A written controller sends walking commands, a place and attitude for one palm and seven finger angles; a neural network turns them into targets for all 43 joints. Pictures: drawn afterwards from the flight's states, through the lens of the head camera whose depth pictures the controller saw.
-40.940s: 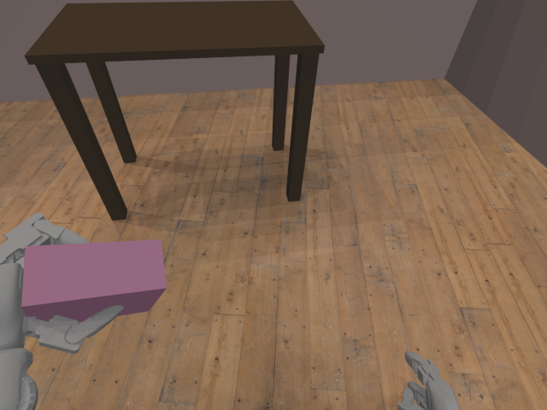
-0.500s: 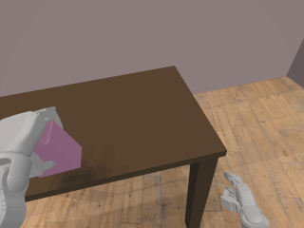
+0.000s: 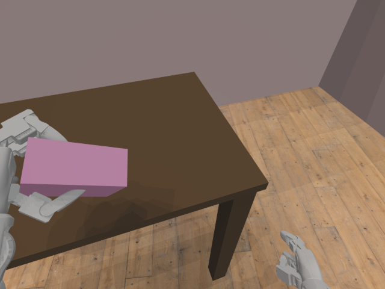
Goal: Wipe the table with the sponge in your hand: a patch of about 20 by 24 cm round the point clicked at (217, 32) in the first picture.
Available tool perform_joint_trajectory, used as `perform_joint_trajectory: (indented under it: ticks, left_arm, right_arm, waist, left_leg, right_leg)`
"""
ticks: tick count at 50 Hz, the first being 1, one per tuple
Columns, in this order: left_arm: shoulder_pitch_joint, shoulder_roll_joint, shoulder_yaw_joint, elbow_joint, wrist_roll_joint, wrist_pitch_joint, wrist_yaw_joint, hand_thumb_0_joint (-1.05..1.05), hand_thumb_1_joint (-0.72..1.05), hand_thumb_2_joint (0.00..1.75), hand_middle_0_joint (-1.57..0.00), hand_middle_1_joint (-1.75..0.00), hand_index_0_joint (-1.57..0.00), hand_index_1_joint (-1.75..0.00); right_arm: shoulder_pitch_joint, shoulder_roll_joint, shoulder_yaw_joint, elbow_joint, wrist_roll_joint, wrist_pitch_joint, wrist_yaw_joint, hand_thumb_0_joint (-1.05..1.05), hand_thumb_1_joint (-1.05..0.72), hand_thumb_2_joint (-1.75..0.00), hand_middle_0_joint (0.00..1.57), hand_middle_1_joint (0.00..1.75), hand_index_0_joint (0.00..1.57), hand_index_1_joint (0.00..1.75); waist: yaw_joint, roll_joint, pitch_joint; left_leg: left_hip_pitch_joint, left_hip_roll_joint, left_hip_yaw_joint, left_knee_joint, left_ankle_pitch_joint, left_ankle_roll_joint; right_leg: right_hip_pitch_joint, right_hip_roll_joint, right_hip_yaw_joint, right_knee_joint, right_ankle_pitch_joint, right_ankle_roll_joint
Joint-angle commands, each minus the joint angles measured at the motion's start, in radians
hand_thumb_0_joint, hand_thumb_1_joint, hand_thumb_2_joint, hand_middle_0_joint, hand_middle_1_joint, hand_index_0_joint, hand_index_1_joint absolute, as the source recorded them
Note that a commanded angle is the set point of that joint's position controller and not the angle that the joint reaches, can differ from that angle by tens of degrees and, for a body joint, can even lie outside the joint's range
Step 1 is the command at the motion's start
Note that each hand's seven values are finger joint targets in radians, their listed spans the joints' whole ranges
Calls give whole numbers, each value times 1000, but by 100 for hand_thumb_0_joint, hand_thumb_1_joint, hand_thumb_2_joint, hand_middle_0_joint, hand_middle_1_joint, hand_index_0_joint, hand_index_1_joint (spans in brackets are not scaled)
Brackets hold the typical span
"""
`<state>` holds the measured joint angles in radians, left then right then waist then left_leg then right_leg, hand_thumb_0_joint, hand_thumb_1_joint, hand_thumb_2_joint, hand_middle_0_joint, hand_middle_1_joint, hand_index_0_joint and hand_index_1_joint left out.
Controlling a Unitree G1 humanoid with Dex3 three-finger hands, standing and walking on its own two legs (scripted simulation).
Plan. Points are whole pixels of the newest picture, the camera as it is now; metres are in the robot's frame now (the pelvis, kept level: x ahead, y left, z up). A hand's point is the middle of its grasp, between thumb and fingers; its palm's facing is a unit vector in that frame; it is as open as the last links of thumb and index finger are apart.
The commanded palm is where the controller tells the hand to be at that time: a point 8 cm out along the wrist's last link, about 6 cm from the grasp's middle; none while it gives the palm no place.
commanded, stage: step back with the hand held close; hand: left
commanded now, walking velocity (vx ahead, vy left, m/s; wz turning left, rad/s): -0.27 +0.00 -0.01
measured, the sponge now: (89, 173) +0.24 +0.19 +0.19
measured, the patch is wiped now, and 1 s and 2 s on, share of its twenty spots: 1.00 1.00 1.00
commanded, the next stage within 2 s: stop stepping back and stand still in 1.14 s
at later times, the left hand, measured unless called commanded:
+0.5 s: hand out of the picture +0.15 +0.25 +0.25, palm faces +0.49 -0.79 -0.36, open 9.7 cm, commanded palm +0.10 +0.30 +0.25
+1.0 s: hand out of the picture +0.09 +0.23 +0.24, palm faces +0.44 -0.84 -0.32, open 9.7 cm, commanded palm +0.03 +0.29 +0.25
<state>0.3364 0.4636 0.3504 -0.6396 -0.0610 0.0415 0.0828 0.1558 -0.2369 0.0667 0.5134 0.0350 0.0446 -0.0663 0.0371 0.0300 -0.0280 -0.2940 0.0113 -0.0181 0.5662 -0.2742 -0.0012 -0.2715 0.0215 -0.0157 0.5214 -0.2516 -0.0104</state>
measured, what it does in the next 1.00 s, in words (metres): walks backwards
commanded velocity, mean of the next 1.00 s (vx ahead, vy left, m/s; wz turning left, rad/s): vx -0.33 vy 0.00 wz -0.01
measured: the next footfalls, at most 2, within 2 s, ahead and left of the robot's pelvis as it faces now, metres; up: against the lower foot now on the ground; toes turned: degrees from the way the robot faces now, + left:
left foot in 1.08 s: -0.10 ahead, +0.16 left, +0.00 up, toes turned +2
right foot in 1.34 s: -0.19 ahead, -0.10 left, +0.00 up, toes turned -3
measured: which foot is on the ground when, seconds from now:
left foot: down 0.00-0.90, up 0.92-1.00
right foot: down 0.00-1.00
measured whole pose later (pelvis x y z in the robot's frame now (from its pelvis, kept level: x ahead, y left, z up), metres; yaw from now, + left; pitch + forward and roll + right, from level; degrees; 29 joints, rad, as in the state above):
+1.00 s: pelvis -0.13 +0.01 -0.01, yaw +0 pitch +1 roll -1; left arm 0.31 0.40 0.42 -0.67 -0.06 -0.19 0.14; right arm 0.18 -0.19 0.02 0.63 0.02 -0.02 -0.04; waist -0.01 -0.01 -0.01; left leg -0.53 0.01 0.01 0.88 -0.37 -0.01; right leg -0.40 0.01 0.01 0.63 -0.25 0.00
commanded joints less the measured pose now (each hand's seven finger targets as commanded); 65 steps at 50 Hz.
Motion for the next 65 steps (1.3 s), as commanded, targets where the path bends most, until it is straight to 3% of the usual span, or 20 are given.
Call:
perform_joint_trajectory:
  ticks: [1,6,20,26,30,32,36,39,42,44,45,46,48,52,53,55,56,58,62,65]
  left_arm:
    - [-61,198,222,-219,-35,-167,75,0,10,130,-120,-160,-120,-160]
    - [3,189,241,-182,-34,-207,75,0,10,130,-120,-160,-120,-160]
    - [-65,157,233,-194,-16,-265,95,0,10,130,-120,-160,-120,-160]
    - [-142,134,176,-129,-11,-257,92,0,10,130,-120,-160,-120,-160]
    - [-134,147,174,-178,-11,-259,95,0,10,130,-120,-160,-120,-160]
    - [-128,157,189,-214,-12,-265,97,0,10,130,-120,-160,-120,-160]
    - [-124,154,239,-247,1,-285,104,0,10,130,-120,-160,-120,-160]
    - [-145,140,229,-201,-2,-286,93,0,10,130,-120,-160,-120,-160]
    - [-146,120,200,-177,-10,-295,79,0,10,130,-120,-160,-120,-160]
    - [-178,127,166,-174,-10,-303,73,0,10,130,-120,-160,-120,-160]
    - [-185,139,156,-189,-11,-298,77,0,10,130,-120,-160,-120,-160]
    - [-143,143,159,-192,-13,-289,78,0,10,130,-120,-160,-120,-160]
    - [-101,181,206,-235,-10,-278,71,0,10,130,-120,-160,-120,-160]
    - [-20,181,244,-233,-17,-282,81,0,10,130,-120,-160,-120,-160]
    - [-3,205,272,-256,-19,-287,85,0,10,130,-120,-160,-120,-160]
    - [12,184,280,-319,-36,-311,76,0,10,130,-120,-160,-120,-160]
    - [11,187,292,-318,-32,-306,82,0,10,130,-120,-160,-120,-160]
    - [-19,165,276,-361,-39,-308,82,0,10,130,-120,-160,-120,-160]
    - [-56,98,201,-242,-21,-283,75,0,10,130,-120,-160,-120,-160]
    - [-52,96,180,-179,-15,-263,69,0,10,130,-120,-160,-120,-160]
  right_arm:
    - [-68,-111,-75,-120,-8,-41,-11,0,-90,-90,20,30,20,30]
    - [-68,-112,-94,-104,-4,-41,-1,0,-90,-90,20,30,20,30]
    - [-43,-123,-102,-82,-10,-109,-12,0,-90,-90,20,30,20,30]
    - [-50,-107,-91,-63,-11,-109,-10,0,-90,-90,20,30,20,30]
    - [-61,-95,-81,-55,-18,-103,-5,0,-90,-90,20,30,20,30]
    - [-70,-98,-84,-60,-16,-100,-4,0,-90,-90,20,30,20,30]
    - [-74,-123,-100,-99,-18,-114,-6,0,-90,-90,20,30,20,30]
    - [-37,-103,-114,-91,-18,-135,2,0,-90,-90,20,30,20,30]
    - [-38,-92,-102,-71,-22,-156,13,0,-90,-90,20,30,20,30]
    - [-56,-65,-89,-67,-20,-150,11,0,-90,-90,20,30,20,30]
    - [-48,-72,-103,-45,-5,-146,7,0,-90,-90,20,30,20,30]
    - [-63,-67,-108,-42,-8,-140,9,0,-90,-90,20,30,20,30]
    - [-91,-44,-86,-61,-21,-126,16,0,-90,-90,20,30,20,30]
    - [-55,-57,-98,-55,-24,-97,7,0,-90,-90,20,30,20,30]
    - [-59,-84,-114,-61,-24,-99,1,0,-90,-90,20,30,20,30]
    - [-59,-107,-131,-80,-18,-120,9,0,-90,-90,20,30,20,30]
    - [-25,-87,-133,-85,-32,-136,13,0,-90,-90,20,30,20,30]
    - [5,-83,-135,-43,-38,-170,25,0,-90,-90,20,30,20,30]
    - [-19,-92,-129,-21,-27,-195,46,0,-90,-90,20,30,20,30]
    - [-35,-104,-117,-63,-11,-188,40,0,-90,-90,20,30,20,30]
  waist:
    - [-21,133,-188]
    - [-30,59,-193]
    - [-45,92,-110]
    - [-55,-55,-55]
    - [-61,-86,-94]
    - [-60,-50,-97]
    - [-42,218,-130]
    - [-44,200,-126]
    - [-35,132,-119]
    - [-56,-78,-101]
    - [-58,-218,-138]
    - [-46,-238,-149]
    - [-46,-152,-131]
    - [-57,-119,-161]
    - [-51,-42,-174]
    - [-34,192,-245]
    - [-44,266,-264]
    - [-47,253,-276]
    - [-33,218,-175]
    - [-24,178,-146]
  left_leg:
    - [15,133,-135,-63,358,52]
    - [-35,146,-145,-46,331,51]
    - [-253,146,-174,-167,-239,72]
    - [-179,91,-126,-12,-282,51]
    - [-92,77,-108,67,-184,40]
    - [-110,94,-131,23,-220,48]
    - [-383,242,-247,-284,-400,110]
    - [-338,277,-236,-294,-255,115]
    - [-213,217,-165,-134,-95,76]
    - [-163,94,-60,84,-138,5]
    - [-65,34,4,275,-132,-26]
    - [-37,18,-6,433,-120,-27]
    - [-136,42,-40,415,-159,-19]
    - [-88,61,-4,31,-7,-8]
    - [-40,128,-70,-97,171,19]
    - [74,304,-165,-176,570,77]
    - [119,332,-194,-156,752,117]
    - [208,353,-180,-113,892,147]
    - [136,310,-91,-144,720,92]
    - [-44,232,-43,-100,98,48]
  right_leg:
    - [54,-116,67,26,318,-7]
    - [45,-116,80,26,278,-7]
    - [2,-68,73,67,-10,-4]
    - [-195,-154,188,-122,-237,-41]
    - [-244,-210,207,-127,-140,-59]
    - [-234,-184,180,-86,-133,-46]
    - [40,-11,29,279,-114,18]
    - [13,10,24,380,-185,25]
    - [-15,-34,56,70,-97,-6]
    - [-105,-212,277,-128,208,-85]
    - [-203,-319,345,-194,159,-116]
    - [-227,-372,356,-219,217,-153]
    - [-128,-374,317,-136,490,-157]
    - [12,-291,230,2,615,-83]
    - [-19,-229,183,69,540,-40]
    - [-100,-27,46,261,45,38]
    - [-204,-4,31,397,-184,43]
    - [-284,9,73,511,-296,43]
    - [-173,-7,49,270,-185,37]
    - [62,-22,19,-49,-27,23]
